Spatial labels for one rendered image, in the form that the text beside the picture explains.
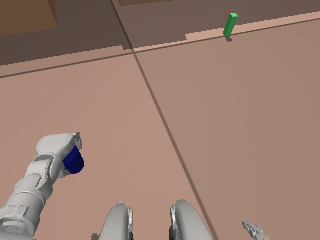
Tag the right robot hand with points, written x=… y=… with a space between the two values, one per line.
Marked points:
x=254 y=230

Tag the left robot arm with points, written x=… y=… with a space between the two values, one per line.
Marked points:
x=20 y=217

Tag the left robot hand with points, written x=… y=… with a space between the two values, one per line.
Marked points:
x=60 y=144

